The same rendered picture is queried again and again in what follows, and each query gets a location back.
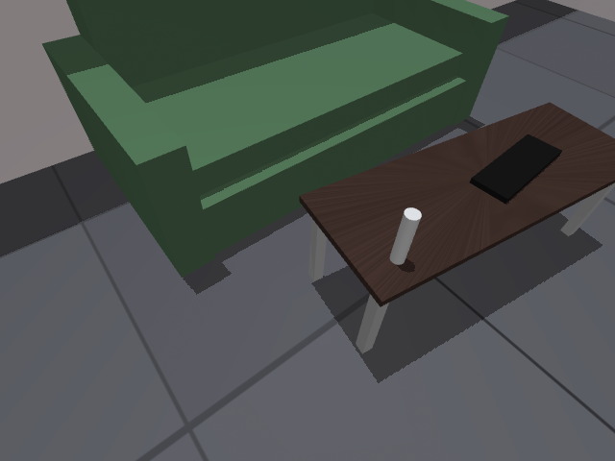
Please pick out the coffee table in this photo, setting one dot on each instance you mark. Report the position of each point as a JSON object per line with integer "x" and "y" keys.
{"x": 361, "y": 215}

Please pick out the sofa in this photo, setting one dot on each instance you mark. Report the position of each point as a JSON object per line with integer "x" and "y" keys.
{"x": 214, "y": 116}

